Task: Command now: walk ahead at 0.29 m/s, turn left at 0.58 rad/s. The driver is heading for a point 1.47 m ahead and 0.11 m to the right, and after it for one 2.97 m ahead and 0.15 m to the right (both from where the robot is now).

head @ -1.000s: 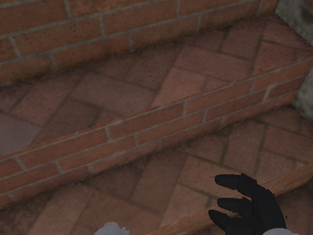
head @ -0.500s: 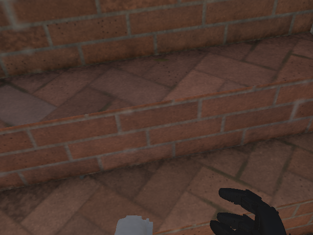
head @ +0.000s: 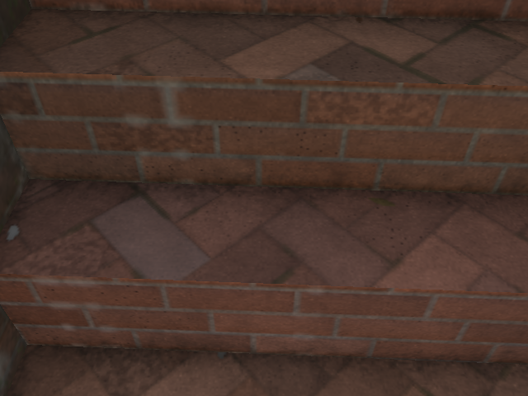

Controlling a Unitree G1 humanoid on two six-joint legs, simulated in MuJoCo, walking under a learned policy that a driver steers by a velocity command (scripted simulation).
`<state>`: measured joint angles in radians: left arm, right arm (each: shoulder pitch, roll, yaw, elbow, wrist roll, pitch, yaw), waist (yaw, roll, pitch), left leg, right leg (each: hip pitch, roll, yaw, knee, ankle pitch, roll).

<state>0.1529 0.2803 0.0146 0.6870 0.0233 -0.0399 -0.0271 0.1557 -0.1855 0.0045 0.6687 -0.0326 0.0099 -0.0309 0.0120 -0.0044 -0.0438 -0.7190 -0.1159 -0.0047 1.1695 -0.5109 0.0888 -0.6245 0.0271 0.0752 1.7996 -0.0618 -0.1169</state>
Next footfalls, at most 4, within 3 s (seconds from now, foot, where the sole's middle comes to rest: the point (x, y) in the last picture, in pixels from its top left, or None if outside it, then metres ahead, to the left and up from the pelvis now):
0.38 right None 0.18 -0.13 -0.68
0.78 left None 0.18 0.12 -0.68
1.34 right None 0.14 -0.09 -0.68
1.94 left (206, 391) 0.42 0.14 -0.41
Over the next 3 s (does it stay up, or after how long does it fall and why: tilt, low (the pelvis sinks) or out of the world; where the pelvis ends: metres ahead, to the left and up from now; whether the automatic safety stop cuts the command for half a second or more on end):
stays up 0.17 0.18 0.15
